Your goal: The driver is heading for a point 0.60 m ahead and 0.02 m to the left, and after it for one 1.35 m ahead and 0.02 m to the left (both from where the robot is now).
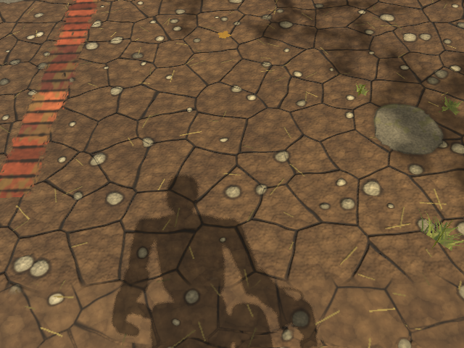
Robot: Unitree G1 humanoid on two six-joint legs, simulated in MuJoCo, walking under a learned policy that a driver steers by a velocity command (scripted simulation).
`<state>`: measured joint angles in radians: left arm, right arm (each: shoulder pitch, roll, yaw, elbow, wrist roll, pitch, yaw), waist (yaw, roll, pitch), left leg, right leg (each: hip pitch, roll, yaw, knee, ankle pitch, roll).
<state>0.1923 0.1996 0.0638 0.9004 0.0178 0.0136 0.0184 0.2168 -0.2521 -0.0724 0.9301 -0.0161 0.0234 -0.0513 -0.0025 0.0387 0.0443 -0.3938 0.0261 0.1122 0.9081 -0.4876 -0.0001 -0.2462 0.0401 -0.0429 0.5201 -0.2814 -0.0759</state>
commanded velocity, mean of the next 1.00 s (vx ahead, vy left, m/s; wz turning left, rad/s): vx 0.40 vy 0.00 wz -0.19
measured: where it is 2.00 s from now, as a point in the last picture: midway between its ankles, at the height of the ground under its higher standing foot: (253, 214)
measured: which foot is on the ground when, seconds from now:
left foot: up 0.00-0.40, down 0.42-0.94, up 0.96-1.00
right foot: down 0.00-0.44, up 0.46-0.92, down 0.94-1.00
